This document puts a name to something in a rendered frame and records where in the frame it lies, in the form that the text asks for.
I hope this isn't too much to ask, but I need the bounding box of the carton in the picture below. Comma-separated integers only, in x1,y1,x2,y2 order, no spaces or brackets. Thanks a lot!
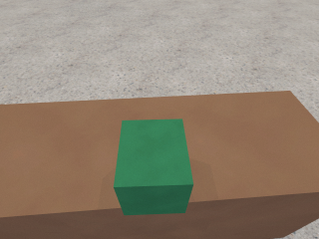
114,119,193,216

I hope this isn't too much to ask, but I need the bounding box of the pedestal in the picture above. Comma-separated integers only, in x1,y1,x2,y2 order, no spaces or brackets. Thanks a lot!
0,91,319,239

